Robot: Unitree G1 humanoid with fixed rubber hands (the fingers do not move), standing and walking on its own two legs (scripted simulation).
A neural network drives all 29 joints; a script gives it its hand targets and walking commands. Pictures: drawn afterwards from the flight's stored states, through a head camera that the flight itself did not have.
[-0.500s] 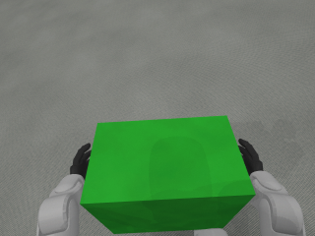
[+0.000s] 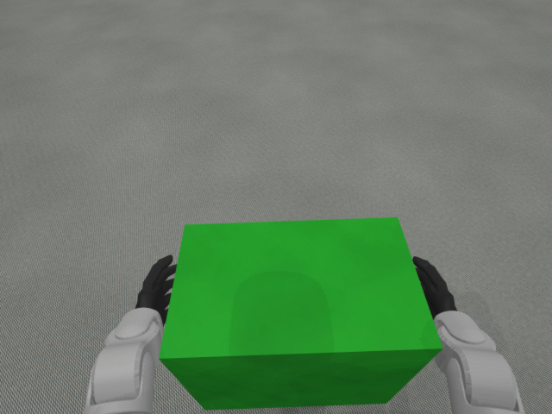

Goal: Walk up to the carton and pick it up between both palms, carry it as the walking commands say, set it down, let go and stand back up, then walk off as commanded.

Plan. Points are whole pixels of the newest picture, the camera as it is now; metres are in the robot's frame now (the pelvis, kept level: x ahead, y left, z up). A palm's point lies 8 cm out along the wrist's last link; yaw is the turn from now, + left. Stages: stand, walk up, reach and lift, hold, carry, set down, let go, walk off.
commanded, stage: carry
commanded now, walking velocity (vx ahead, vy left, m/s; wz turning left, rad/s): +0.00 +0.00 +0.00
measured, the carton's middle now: (293, 321) +0.27 +0.00 -0.03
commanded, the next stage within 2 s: none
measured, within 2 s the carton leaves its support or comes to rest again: neither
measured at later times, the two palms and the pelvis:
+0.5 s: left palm (263, 180) +0.53 +0.06 +0.01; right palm (470, 191) +0.51 -0.33 +0.02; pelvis +0.26 -0.10 -0.02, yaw -3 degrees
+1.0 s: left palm (318, 88) +0.87 -0.07 +0.02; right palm (473, 88) +0.85 -0.46 +0.02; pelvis +0.61 -0.23 -0.01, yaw -3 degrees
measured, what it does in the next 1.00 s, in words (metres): walks ahead: left foot, then right foot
